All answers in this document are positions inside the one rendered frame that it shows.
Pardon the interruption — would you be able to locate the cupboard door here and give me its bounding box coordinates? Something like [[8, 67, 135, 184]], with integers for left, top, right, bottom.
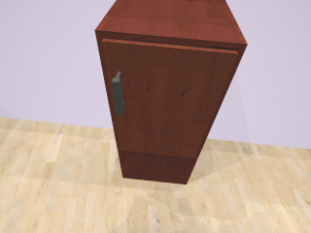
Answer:
[[102, 38, 238, 158]]

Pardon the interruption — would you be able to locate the handle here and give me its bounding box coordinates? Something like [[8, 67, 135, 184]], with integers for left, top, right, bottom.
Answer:
[[111, 71, 124, 115]]

